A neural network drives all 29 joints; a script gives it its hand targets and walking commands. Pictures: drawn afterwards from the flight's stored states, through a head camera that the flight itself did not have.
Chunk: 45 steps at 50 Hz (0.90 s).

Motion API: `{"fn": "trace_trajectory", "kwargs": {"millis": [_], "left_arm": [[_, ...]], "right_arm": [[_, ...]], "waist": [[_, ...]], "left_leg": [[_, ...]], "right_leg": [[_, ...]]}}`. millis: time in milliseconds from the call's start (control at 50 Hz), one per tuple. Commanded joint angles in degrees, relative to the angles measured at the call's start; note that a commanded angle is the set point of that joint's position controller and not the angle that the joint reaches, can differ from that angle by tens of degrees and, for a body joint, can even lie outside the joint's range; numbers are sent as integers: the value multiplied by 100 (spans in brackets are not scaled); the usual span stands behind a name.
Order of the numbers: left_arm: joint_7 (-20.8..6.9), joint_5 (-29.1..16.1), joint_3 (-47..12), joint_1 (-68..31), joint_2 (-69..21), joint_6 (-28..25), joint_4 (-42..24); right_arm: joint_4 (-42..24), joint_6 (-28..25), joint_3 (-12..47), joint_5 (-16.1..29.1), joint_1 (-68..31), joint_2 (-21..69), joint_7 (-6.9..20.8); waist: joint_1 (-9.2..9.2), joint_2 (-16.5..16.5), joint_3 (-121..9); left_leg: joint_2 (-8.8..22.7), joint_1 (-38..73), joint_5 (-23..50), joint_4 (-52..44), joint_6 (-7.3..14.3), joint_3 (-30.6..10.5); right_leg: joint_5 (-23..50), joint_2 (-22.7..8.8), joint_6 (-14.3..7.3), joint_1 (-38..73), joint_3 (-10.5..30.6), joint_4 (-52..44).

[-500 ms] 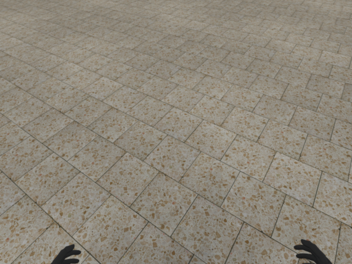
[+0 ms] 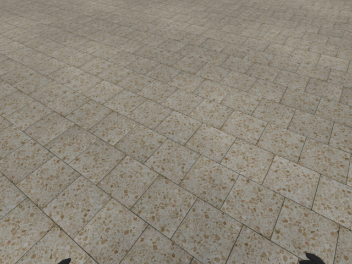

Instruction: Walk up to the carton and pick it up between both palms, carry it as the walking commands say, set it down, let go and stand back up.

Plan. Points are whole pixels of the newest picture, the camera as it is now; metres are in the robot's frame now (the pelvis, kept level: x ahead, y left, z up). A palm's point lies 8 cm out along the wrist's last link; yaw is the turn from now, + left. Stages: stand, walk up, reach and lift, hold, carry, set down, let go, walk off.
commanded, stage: stand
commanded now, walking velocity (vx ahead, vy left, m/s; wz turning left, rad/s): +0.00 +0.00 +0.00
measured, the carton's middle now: out of the picture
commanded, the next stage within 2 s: walk up in 1.24 s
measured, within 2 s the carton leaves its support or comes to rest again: neither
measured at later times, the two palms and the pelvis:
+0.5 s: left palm out of the picture +0.10 +0.31 -0.10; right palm out of the picture +0.11 -0.31 -0.10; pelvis +0.00 +0.00 +0.00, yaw +0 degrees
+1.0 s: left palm out of the picture +0.11 +0.31 -0.10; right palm out of the picture +0.11 -0.31 -0.10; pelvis +0.01 +0.00 +0.00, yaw +0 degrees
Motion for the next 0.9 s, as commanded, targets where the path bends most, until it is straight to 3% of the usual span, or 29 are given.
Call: {"fn": "trace_trajectory", "kwargs": {"millis": [0,880], "left_arm": [[27,-3,179,-267,978,-53,-196],[52,-6,183,-243,1008,6,9]], "right_arm": [[-199,-55,-183,3,-275,-974,-26],[10,-2,-180,15,-214,-1028,-57]], "waist": [[-1,4,-322],[-5,3,-340]], "left_leg": [[638,27,532,-458,183,-556],[696,230,899,-629,157,-545]], "right_leg": [[562,-637,-199,47,556,-446],[895,-701,-177,262,518,-628]]}}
